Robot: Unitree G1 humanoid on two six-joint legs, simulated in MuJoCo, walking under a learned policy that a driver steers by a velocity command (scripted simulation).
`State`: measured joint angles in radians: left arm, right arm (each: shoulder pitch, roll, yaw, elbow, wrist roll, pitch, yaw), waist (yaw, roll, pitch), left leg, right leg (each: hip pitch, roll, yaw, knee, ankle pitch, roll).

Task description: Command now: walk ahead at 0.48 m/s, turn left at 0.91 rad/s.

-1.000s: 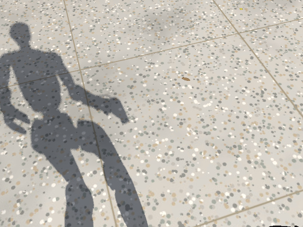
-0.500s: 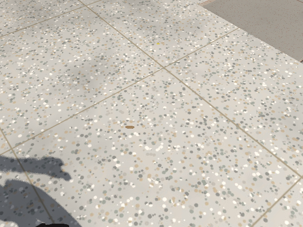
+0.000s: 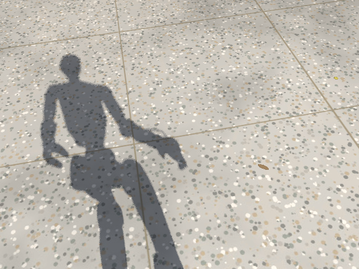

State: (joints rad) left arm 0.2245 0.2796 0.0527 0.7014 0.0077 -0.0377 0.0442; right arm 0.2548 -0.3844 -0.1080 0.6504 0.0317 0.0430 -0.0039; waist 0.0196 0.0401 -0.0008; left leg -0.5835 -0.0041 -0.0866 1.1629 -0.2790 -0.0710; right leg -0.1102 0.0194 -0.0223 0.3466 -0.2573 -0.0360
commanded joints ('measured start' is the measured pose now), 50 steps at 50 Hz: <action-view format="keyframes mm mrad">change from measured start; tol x32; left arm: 1 101 172 39 -34 4 -30 -2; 50 -19 156 42 -160 -5 27 -18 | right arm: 1 -150 -47 5 -135 4 -46 15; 13 -286 10 55 -188 14 -143 67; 18 313 -241 -28 -56 -39 -129 19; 50 -46 -14 43 -8 -43 -75 -27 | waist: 1 96 -148 80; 14 3 -188 138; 18 -193 270 -419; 29 32 52 189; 37 193 29 -116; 39 -12 -418 -111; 43 -43 50 -114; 50 -32 -30 -164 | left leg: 1 -389 87 14 34 47 -14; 13 42 47 78 -559 100 52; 16 585 3 92 -608 84 110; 18 1100 399 -591 -760 -564 219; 28 384 229 181 -1002 467 162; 36 545 241 321 -573 1176 110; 37 464 223 300 -348 1065 99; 39 -14 -103 199 378 -414 -8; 50 71 28 3 -8 -1 -60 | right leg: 1 242 -292 257 -202 -261 -104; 14 20 -322 173 -229 98 -161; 16 -110 -242 76 138 434 -103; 18 -623 -45 130 873 -292 -25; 20 -805 -105 152 1070 -152 -16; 37 62 58 -92 331 280 -111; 39 346 -170 416 267 970 -333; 40 428 -341 799 76 611 -470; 43 76 -226 681 -76 134 -314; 50 -138 -133 318 35 762 -247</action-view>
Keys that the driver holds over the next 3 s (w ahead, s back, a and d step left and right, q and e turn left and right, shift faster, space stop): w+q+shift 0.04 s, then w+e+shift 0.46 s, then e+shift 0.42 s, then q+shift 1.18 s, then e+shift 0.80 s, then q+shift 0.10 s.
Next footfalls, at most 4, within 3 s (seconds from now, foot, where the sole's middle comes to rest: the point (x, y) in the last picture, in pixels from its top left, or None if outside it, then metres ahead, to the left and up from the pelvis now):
0.34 left None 0.26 0.24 -0.78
0.76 right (199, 244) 0.61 0.00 -0.78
1.34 left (150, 222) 0.70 0.20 -0.78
1.90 right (200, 202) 0.79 0.00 -0.78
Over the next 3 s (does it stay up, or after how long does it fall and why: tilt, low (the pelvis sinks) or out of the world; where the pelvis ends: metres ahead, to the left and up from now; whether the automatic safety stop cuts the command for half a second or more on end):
stays up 0.74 0.11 0.00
